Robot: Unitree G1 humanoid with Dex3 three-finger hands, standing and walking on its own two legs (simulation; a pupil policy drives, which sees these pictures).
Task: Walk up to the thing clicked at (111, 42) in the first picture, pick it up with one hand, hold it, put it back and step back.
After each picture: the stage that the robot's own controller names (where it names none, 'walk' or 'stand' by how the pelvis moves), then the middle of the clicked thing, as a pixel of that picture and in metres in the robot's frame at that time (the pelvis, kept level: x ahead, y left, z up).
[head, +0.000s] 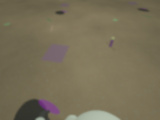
stand; (111, 42) +1.77 -0.45 -0.66
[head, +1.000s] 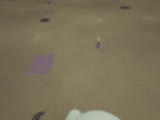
walk; (98, 43) +1.68 -0.02 -0.63
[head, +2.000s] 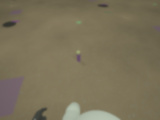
walk; (78, 56) +1.11 +0.29 -0.64
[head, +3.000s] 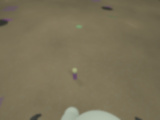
walk; (74, 74) +0.69 +0.22 -0.63
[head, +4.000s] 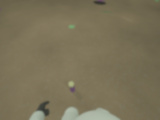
walk; (71, 87) +0.44 +0.22 -0.63
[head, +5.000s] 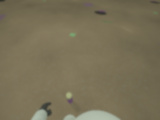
stand; (69, 98) +0.35 +0.22 -0.65
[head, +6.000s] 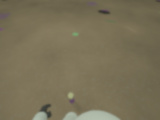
stand; (71, 98) +0.35 +0.21 -0.65
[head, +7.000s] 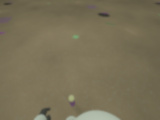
stand; (72, 101) +0.34 +0.20 -0.66
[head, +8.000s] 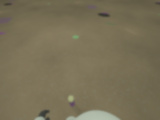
stand; (71, 101) +0.33 +0.21 -0.66
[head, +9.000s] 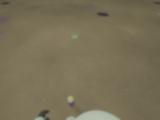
stand; (71, 101) +0.32 +0.21 -0.66
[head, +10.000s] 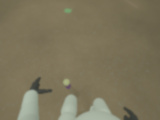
go down; (67, 84) +0.36 +0.21 -0.55
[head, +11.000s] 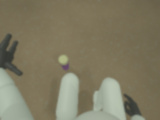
go down; (64, 63) +0.42 +0.23 -0.27
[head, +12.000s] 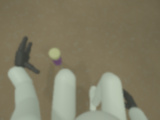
close in; (56, 58) +0.42 +0.25 -0.21
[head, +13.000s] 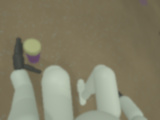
close; (33, 53) +0.41 +0.28 -0.15
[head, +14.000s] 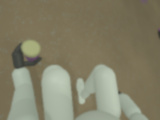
lift; (32, 53) +0.39 +0.28 -0.16
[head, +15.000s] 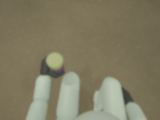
lift; (57, 66) +0.32 +0.23 -0.02
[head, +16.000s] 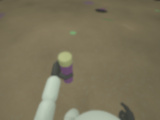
hold; (66, 70) +0.33 +0.16 +0.09
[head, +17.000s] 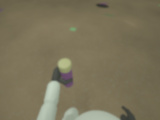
hold; (67, 74) +0.31 +0.17 +0.03
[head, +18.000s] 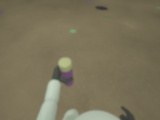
hold; (67, 73) +0.32 +0.17 +0.04
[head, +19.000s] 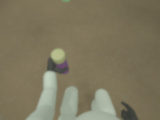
crouch; (61, 63) +0.38 +0.19 -0.02
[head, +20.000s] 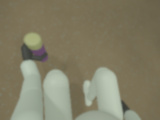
lower; (39, 50) +0.44 +0.27 -0.13
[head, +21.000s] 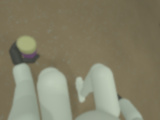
lower; (29, 52) +0.41 +0.27 -0.16
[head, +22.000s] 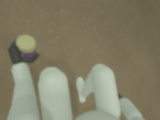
lower; (28, 51) +0.41 +0.28 -0.16
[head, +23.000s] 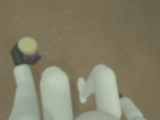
lower; (30, 53) +0.40 +0.28 -0.16
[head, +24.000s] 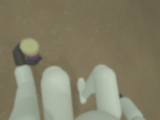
rest; (32, 53) +0.39 +0.28 -0.16
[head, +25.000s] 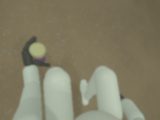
withdraw; (39, 55) +0.40 +0.26 -0.17
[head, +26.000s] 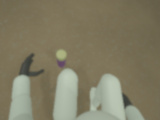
walk; (61, 59) +0.42 +0.23 -0.22
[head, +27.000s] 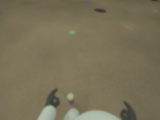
stand; (71, 99) +0.34 +0.18 -0.58
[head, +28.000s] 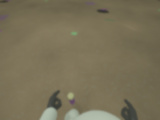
stand; (71, 98) +0.35 +0.20 -0.60
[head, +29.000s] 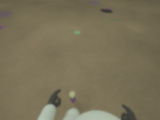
stand; (72, 97) +0.35 +0.19 -0.61
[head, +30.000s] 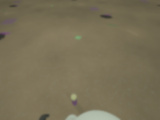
walk; (74, 100) +0.37 +0.18 -0.66
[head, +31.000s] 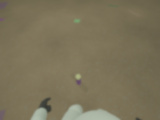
walk; (78, 79) +0.51 +0.16 -0.64
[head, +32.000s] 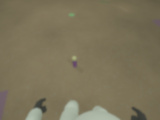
walk; (74, 62) +0.79 +0.25 -0.63
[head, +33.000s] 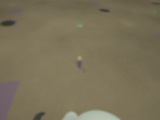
stand; (79, 62) +1.00 +0.21 -0.64
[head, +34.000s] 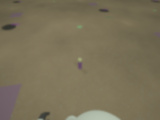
stand; (79, 63) +0.99 +0.21 -0.66
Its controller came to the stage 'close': yes
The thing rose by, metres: 0.69
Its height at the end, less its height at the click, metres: +0.00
